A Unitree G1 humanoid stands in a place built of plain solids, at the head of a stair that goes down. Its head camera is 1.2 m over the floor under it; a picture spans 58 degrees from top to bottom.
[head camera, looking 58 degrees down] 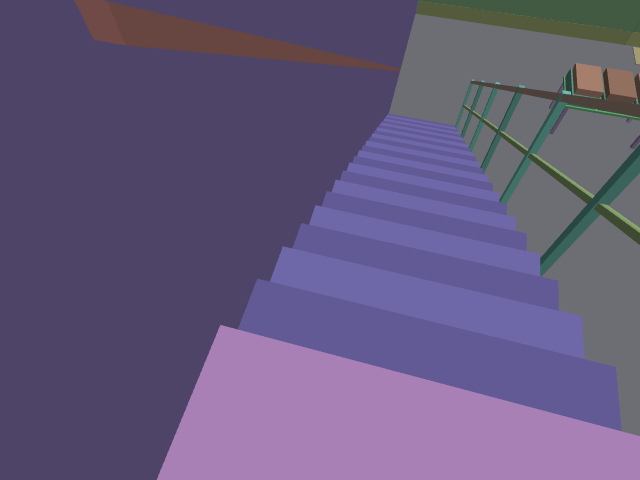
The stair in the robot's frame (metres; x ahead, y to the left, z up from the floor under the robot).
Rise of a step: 0.19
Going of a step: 0.26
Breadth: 1.21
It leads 15 degrees to the right of straight ahead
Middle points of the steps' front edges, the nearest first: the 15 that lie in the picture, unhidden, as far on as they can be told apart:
0.30 -0.30 0.00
0.55 -0.36 -0.18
0.79 -0.43 -0.37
1.04 -0.49 -0.55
1.29 -0.56 -0.74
1.53 -0.63 -0.92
1.78 -0.69 -1.11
2.02 -0.76 -1.29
2.27 -0.83 -1.48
2.52 -0.89 -1.66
2.76 -0.96 -1.85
3.01 -1.03 -2.03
3.26 -1.09 -2.22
3.50 -1.16 -2.40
3.75 -1.22 -2.59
